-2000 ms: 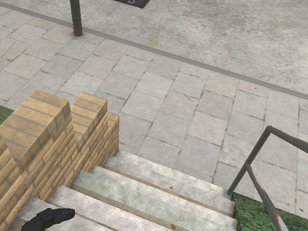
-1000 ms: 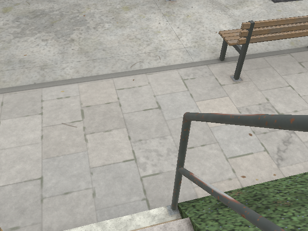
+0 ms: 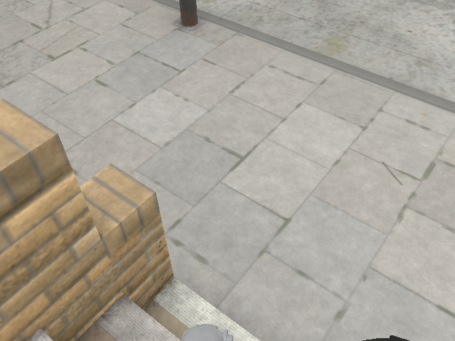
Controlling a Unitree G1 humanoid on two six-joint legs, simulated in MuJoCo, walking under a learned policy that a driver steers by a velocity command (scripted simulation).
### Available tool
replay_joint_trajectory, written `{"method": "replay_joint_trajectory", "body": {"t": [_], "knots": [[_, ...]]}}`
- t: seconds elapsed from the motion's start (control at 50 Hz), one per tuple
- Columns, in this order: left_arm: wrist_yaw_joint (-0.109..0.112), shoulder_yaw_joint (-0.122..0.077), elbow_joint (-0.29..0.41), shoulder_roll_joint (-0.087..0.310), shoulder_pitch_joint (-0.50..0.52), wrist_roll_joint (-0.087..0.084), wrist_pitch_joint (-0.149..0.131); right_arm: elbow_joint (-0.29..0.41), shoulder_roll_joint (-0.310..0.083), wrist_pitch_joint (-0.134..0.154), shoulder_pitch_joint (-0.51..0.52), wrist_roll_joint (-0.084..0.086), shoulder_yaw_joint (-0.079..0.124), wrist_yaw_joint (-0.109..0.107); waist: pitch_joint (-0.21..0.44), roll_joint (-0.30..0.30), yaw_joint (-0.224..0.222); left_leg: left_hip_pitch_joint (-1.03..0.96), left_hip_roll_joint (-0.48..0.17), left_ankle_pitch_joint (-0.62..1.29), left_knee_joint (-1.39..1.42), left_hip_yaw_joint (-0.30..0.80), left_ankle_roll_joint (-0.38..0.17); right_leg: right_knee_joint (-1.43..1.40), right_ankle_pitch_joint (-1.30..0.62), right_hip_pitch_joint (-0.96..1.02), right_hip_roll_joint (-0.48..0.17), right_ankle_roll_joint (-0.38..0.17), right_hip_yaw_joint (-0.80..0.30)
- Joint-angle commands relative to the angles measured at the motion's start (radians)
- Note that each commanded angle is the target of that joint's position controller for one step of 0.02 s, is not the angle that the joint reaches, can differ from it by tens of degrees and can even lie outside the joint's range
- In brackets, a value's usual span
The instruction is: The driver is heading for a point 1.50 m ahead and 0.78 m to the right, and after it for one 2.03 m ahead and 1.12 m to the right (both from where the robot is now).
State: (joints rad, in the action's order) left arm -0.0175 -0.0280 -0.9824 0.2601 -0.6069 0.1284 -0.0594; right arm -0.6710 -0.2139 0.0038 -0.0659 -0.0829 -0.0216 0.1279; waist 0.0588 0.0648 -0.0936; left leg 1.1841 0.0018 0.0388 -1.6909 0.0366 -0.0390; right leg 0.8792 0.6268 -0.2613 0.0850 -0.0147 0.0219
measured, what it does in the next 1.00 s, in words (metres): goes down, turning right: left foot 0.21 m lower, then right foot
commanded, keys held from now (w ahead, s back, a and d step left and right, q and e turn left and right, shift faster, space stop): e+shift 0.92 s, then shift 0.02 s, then q+shift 0.06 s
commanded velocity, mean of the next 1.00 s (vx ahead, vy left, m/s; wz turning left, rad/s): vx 0.11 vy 0.00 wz -0.70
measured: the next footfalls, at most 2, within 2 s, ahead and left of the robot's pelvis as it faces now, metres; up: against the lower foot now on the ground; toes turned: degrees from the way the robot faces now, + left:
left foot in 0.22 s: +0.28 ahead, +0.08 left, -0.21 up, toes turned +4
right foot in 0.68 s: +0.19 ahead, -0.16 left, -0.21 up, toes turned -33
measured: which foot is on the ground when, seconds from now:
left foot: up 0.00-0.20, down 0.22-0.70, up 0.72-1.00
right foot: down 0.00-0.22, up 0.24-0.66, down 0.68-1.00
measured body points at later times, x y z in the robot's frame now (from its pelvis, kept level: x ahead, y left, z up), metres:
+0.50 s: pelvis +0.19 +0.00 -0.17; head +0.19 +0.02 +0.28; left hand +0.35 +0.21 -0.29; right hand +0.22 -0.30 -0.26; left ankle +0.24 +0.08 -0.89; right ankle +0.21 -0.13 -0.77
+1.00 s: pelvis +0.22 -0.08 -0.19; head +0.23 -0.08 +0.26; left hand +0.43 +0.09 -0.31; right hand +0.23 -0.41 -0.24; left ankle +0.33 +0.01 -0.77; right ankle +0.16 -0.14 -0.89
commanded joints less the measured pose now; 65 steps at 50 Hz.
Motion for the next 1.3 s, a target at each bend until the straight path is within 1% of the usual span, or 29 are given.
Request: {"method": "replay_joint_trajectory", "body": {"t": [0.02,0.04,0.06,0.12,0.14,0.16,0.2,0.22,0.24,0.26,0.34,0.4,0.48,0.56,0.66,0.7,0.72,0.74,0.78,0.82,0.88,0.98,1.06,1.1,1.12,1.16,1.18,1.22,1.3], "knots": [[0.031,-0.022,0.175,0.231,0.328,-0.009,-0.085,0.055,-0.093,0.015,-0.08,-0.003,-0.001,0.064,-0.022,-0.003,0.203,-0.604,-0.031,0.364,0.114,-0.051,0.075,-0.104,-0.798,-0.737,-0.092,-0.013,-0.283],[0.052,0.011,0.046,0.065,0.0,-0.234,-0.059,0.004,-0.056,0.009,0.003,-0.023,0.016,-0.075,-0.008,0.055,0.067,-0.522,-0.04,0.237,0.395,-0.013,0.036,-0.167,-0.741,-0.191,-0.206,-0.08,-0.433],[0.091,0.001,0.01,0.166,-0.143,-0.08,-0.102,0.053,-0.188,0.043,0.124,-0.062,0.01,-0.018,-0.209,-0.204,-0.075,0.052,-0.032,0.158,0.577,-0.044,0.108,0.083,-0.831,0.146,-0.097,0.034,-0.325],[0.071,0.018,-0.054,0.07,-0.281,-0.085,-0.087,0.046,-0.055,0.051,0.293,-0.078,-0.008,0.036,-0.106,-0.279,-0.172,-0.092,-0.052,0.457,0.992,0.003,0.053,0.164,-0.655,0.256,-0.067,-0.054,-0.479],[0.062,0.027,0.018,0.049,-0.147,-0.109,-0.071,0.004,-0.047,0.035,0.234,-0.067,-0.017,0.041,-0.128,-0.101,-0.145,-0.487,-0.024,0.603,1.296,-0.066,0.039,0.124,-0.477,-0.074,-0.012,-0.063,-0.351],[0.008,0.026,0.036,0.15,-0.014,-0.06,-0.053,-0.038,-0.018,0.019,0.029,-0.075,-0.02,0.037,-0.149,-0.208,-0.005,-0.92,-0.064,0.644,1.177,-0.035,0.037,0.112,-0.331,-0.416,-0.06,-0.138,-0.452],[-0.027,0.016,0.105,0.156,0.102,-0.071,-0.039,-0.13,-0.131,0.045,-0.372,-0.008,0.037,-0.023,-0.083,-0.001,0.16,-1.432,-0.113,0.644,1.422,-0.037,-0.008,0.393,-0.357,-0.541,0.007,-0.059,-0.388],[-0.065,0.026,0.124,0.152,0.121,-0.075,-0.033,-0.189,-0.222,0.053,-0.65,-0.012,0.088,-0.059,0.005,0.053,0.269,-1.781,-0.176,0.648,1.459,-0.086,-0.079,0.681,-0.463,-0.649,0.08,0.027,-0.299],[-0.096,0.033,0.073,0.048,-0.118,-0.113,-0.029,-0.134,-0.236,0.055,-0.611,-0.043,0.087,-0.065,0.376,0.247,0.162,-2.121,-0.457,1.423,0.998,0.071,-0.343,1.192,0.237,-0.755,0.128,0.075,-0.177],[-0.092,0.044,0.146,0.033,-0.178,-0.125,-0.022,-0.109,-0.211,0.051,-0.451,-0.041,0.086,-0.026,0.508,0.114,0.079,-1.986,-0.614,1.638,0.927,0.112,-0.453,1.288,0.299,-0.767,0.045,0.053,-0.175],[-0.031,0.087,0.279,-0.097,0.024,-0.074,0.04,-0.03,-0.196,0.086,-0.137,-0.025,0.101,-0.091,0.047,-0.042,-0.039,-0.896,-0.496,0.725,1.268,-0.069,-0.327,0.955,-0.19,-0.644,-0.135,0.084,-0.105],[-0.084,0.035,0.186,-0.016,-0.088,-0.021,0.056,-0.035,-0.154,0.123,-0.094,-0.049,0.074,-0.137,-0.083,-0.028,-0.053,-0.509,-0.385,0.071,1.322,-0.255,-0.212,0.671,-0.539,-0.346,-0.116,0.053,-0.012],[-0.073,0.012,0.322,-0.029,0.205,-0.034,0.053,-0.093,-0.199,0.127,-0.237,-0.087,0.085,-0.171,-0.077,0.034,0.043,-0.732,-0.533,0.009,1.272,-0.12,-0.191,0.623,-0.563,-0.456,-0.154,0.01,-0.041],[-0.065,-0.015,0.407,-0.012,0.356,-0.035,0.056,-0.095,-0.256,0.125,-0.184,-0.042,0.123,-0.186,-0.101,0.048,0.083,-0.917,-0.528,-0.29,1.318,-0.15,-0.081,0.259,-0.409,-0.537,-0.189,0.008,0.005],[-0.039,-0.078,0.41,0.03,0.395,-0.062,0.045,-0.15,-0.314,0.119,-0.277,-0.064,0.174,-0.212,-0.073,0.088,0.111,-1.0,-0.558,-0.37,1.256,-0.213,-0.009,-0.055,-0.344,-0.284,-0.086,-0.028,0.109],[-0.007,-0.138,0.292,0.121,0.149,-0.078,-0.009,-0.105,-0.236,0.122,-0.194,-0.047,0.168,-0.193,0.075,-0.135,-0.026,-0.835,-0.381,-0.401,0.788,-0.375,0.078,-0.276,-0.736,0.173,-0.011,-0.1,0.085],[0.024,-0.155,0.219,0.253,-0.066,-0.041,-0.046,0.06,-0.093,0.142,-0.143,-0.043,0.132,-0.182,0.261,-0.433,-0.012,-0.445,-0.136,-0.937,0.365,-0.408,0.146,-0.264,-1.392,0.572,-0.199,-0.351,-0.352],[-0.005,-0.16,0.193,0.297,-0.19,0.026,-0.086,0.152,-0.079,0.15,0.034,0.02,0.098,-0.178,0.274,-0.138,-0.089,-0.186,-0.036,-0.926,0.341,-0.11,0.151,-0.213,-1.52,0.786,-0.32,-0.397,-0.495],[-0.057,-0.124,0.193,0.179,-0.095,-0.038,-0.132,0.206,-0.148,0.173,0.184,0.106,0.101,-0.177,-0.021,-0.133,-0.131,0.017,-0.06,-0.85,0.429,0.075,0.146,-0.332,-1.161,0.504,-0.44,-0.39,-0.641],[-0.092,-0.129,0.283,0.216,0.223,-0.083,-0.079,0.118,-0.245,0.137,-0.02,0.044,0.115,-0.188,-0.033,-0.164,0.071,-0.19,-0.072,-0.676,0.377,0.102,0.176,-0.337,-1.153,0.168,-0.399,-0.412,-0.529],[-0.072,-0.074,0.32,0.13,0.423,-0.047,-0.033,0.035,-0.168,0.07,-0.188,0.006,0.082,-0.133,-0.013,-0.076,0.186,-0.542,0.001,-0.279,0.18,0.043,0.114,-0.327,-0.883,-0.353,-0.208,-0.278,-0.376],[-0.015,-0.037,0.266,0.143,0.325,-0.05,-0.063,0.129,-0.146,0.044,-0.158,0.0,0.048,-0.082,-0.008,-0.099,0.134,-0.553,0.014,-0.311,0.165,0.003,0.11,-0.189,-0.807,-0.314,-0.218,-0.26,-0.437],[-0.029,0.025,0.311,0.133,0.483,-0.107,-0.057,0.053,-0.117,-0.002,-0.281,0.019,0.015,-0.047,0.079,-0.128,0.142,-0.615,-0.041,-0.363,0.305,-0.001,0.22,-0.045,-1.133,-0.18,-0.241,-0.199,-0.476],[-0.066,0.038,0.286,0.138,0.427,-0.197,-0.034,0.042,-0.101,0.003,-0.165,0.068,0.001,-0.025,0.009,-0.158,0.079,-0.641,-0.034,-0.581,0.901,-0.023,0.231,-0.141,-0.986,-0.065,-0.171,-0.142,-0.441],[-0.097,0.035,0.295,0.191,0.524,-0.171,-0.011,-0.059,-0.118,0.015,-0.367,0.064,0.011,-0.018,0.058,-0.151,0.175,-0.924,0.01,-0.199,0.856,-0.108,0.198,-0.137,-1.037,-0.174,-0.144,-0.115,-0.409],[-0.086,-0.032,0.351,0.234,0.327,-0.142,0.028,0.037,-0.378,0.068,-0.084,0.047,0.069,-0.061,0.11,0.037,-0.087,-0.744,-0.006,0.107,1.11,0.194,-0.034,-0.081,-0.456,0.04,-0.023,-0.022,-0.212],[-0.047,-0.051,0.39,0.278,0.425,-0.135,0.028,0.067,-0.39,0.081,0.005,0.011,0.08,-0.078,0.025,0.044,-0.065,-0.663,-0.052,0.051,1.191,0.278,-0.134,-0.048,-0.213,0.009,0.018,0.0,-0.112],[0.002,-0.042,0.444,0.198,0.577,-0.105,0.027,0.04,-0.312,0.088,-0.072,0.043,0.069,-0.088,-0.022,0.01,-0.014,-0.668,-0.141,0.143,1.218,0.454,-0.224,0.01,-0.232,-0.03,0.015,0.023,-0.09],[0.015,-0.006,0.483,0.087,0.608,-0.097,0.043,-0.024,-0.275,0.093,-0.285,0.028,0.098,-0.085,0.053,0.008,0.108,-0.961,-0.142,0.348,1.117,0.431,-0.25,-0.047,-0.345,-0.183,0.0,0.026,-0.104]]}}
